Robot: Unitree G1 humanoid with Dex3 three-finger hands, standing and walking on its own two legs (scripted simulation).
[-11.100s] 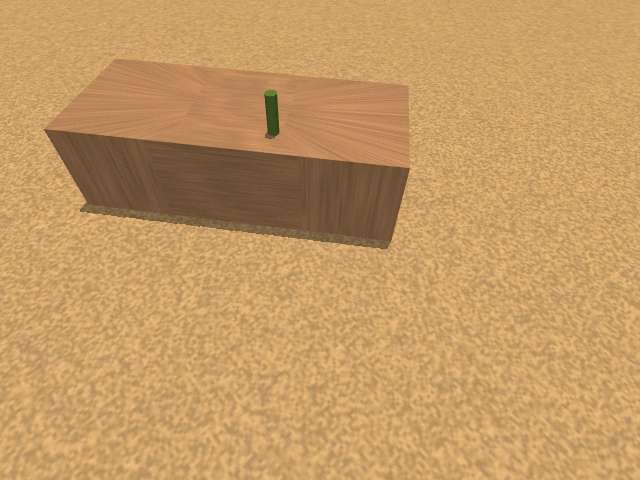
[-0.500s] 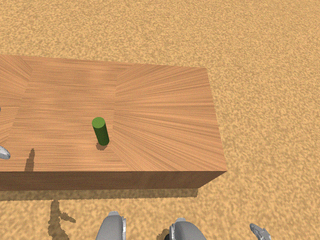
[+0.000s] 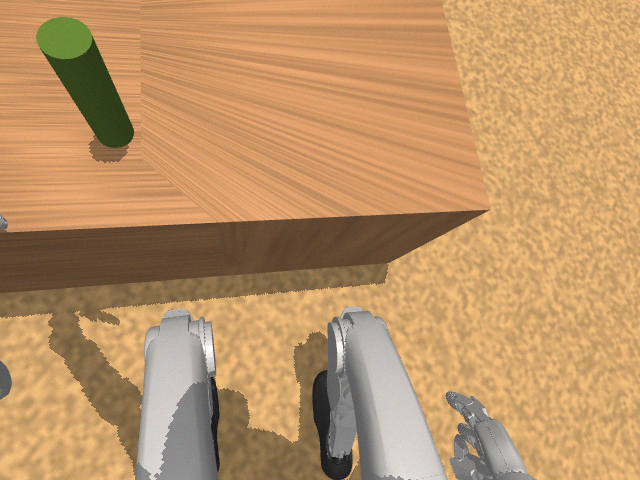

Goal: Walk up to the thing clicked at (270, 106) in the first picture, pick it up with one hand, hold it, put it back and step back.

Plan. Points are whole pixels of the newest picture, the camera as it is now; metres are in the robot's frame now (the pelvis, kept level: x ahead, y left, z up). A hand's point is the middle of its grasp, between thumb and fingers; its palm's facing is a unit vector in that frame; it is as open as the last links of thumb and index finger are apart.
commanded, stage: close in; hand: left
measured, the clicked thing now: (94, 93) +0.53 +0.23 -0.01
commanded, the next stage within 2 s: close in 0.62 s
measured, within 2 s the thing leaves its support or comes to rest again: leaves its support in 1.90 s
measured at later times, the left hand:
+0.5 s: hand (46, 147) +0.48 +0.28 -0.04, palm faces +0.13 -0.99 +0.01, open 17.6 cm
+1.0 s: hand (89, 138) +0.49 +0.24 -0.04, palm faces +0.18 -0.98 -0.02, open 14.8 cm
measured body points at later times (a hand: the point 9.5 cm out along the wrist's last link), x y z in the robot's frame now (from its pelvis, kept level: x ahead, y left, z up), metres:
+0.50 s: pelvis -0.02 -0.01 -0.07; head +0.18 +0.04 +0.33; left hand +0.46 +0.33 -0.04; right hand +0.07 -0.28 -0.19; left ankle +0.08 +0.13 -0.44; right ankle +0.07 -0.13 -0.44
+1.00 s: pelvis +0.00 -0.02 -0.05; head +0.21 +0.02 +0.35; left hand +0.47 +0.29 -0.04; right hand +0.11 -0.28 -0.18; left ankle +0.08 +0.13 -0.44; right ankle +0.07 -0.13 -0.44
